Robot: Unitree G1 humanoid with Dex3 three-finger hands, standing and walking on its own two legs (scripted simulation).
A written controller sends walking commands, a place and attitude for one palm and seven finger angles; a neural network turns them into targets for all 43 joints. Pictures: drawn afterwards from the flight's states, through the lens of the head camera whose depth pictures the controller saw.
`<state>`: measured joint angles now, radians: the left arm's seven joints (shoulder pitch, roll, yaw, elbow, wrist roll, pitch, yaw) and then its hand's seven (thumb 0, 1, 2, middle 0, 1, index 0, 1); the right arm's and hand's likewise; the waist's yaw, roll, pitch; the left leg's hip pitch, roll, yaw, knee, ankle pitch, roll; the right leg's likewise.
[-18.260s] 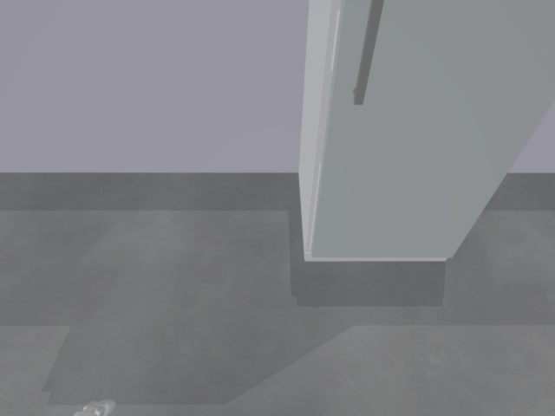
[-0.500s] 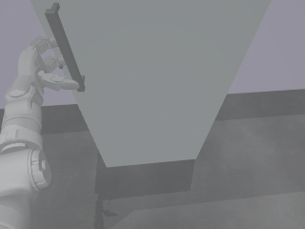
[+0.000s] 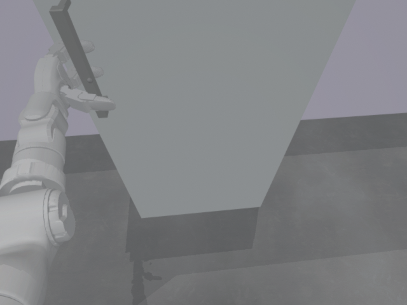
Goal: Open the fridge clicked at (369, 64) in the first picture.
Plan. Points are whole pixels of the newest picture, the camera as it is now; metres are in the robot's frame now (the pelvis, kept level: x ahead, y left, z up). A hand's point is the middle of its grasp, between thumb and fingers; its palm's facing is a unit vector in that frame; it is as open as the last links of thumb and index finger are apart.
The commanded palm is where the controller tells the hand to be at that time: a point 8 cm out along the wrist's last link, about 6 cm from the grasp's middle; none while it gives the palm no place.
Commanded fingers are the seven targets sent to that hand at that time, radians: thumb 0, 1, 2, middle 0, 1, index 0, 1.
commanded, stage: slide the fingers in behind the handle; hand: left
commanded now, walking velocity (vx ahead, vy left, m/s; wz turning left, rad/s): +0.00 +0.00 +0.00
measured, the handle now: (86, 65) +0.54 +0.22 +0.18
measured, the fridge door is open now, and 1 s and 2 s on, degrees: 0 0 0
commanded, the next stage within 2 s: grip the handle and tug to test in 0.82 s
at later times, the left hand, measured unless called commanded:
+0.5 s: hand (93, 81) +0.48 +0.19 +0.18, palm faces +0.07 -1.00 +0.00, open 14.0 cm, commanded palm +0.46 +0.25 +0.18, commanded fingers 0.00 -0.50 0.30 -0.30 -1.20 -0.30 -1.20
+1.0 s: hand (85, 84) +0.48 +0.21 +0.18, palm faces +0.07 -1.00 +0.01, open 13.9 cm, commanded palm +0.45 +0.25 +0.18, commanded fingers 0.00 -0.27 0.40 -0.32 -1.23 -0.32 -1.23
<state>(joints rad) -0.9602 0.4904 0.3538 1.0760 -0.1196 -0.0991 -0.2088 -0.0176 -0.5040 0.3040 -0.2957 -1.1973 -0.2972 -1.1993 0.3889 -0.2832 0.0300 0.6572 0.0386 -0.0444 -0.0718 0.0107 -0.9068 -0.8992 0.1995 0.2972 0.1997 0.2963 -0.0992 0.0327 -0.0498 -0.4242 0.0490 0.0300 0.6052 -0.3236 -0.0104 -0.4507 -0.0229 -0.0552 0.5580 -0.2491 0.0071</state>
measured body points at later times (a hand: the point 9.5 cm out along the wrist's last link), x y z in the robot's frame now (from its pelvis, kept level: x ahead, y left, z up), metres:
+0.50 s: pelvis +0.00 +0.00 +0.00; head +0.04 +0.00 +0.45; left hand +0.47 +0.24 +0.19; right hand +0.05 -0.26 -0.11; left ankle -0.02 +0.12 -0.73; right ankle +0.01 -0.13 -0.73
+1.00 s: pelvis +0.00 +0.01 +0.00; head +0.04 +0.01 +0.45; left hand +0.47 +0.26 +0.18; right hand +0.05 -0.26 -0.11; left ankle -0.02 +0.12 -0.73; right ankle +0.01 -0.13 -0.73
